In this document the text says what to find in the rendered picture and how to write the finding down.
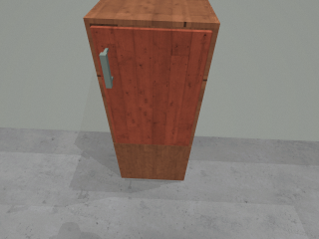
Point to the handle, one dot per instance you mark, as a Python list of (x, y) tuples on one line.
[(108, 78)]

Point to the cupboard door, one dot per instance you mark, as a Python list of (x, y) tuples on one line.
[(158, 73)]

